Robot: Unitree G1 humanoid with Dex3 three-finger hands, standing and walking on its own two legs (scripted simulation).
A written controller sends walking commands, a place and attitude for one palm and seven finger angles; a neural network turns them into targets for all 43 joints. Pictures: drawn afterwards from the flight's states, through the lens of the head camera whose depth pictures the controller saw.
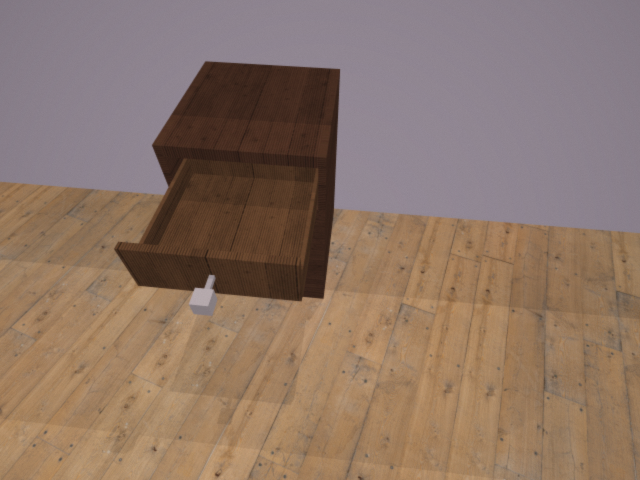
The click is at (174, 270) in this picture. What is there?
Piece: drawer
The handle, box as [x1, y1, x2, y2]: [189, 275, 217, 315]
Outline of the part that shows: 214,275 209,275 204,288 194,289 189,302 189,305 193,313 207,315 212,314 217,299 213,289 211,288 215,278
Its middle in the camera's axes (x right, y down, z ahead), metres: -0.24 +0.12 +0.82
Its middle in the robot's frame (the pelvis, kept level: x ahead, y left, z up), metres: +0.49 +0.27 -0.23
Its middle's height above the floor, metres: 0.55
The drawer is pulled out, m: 0.30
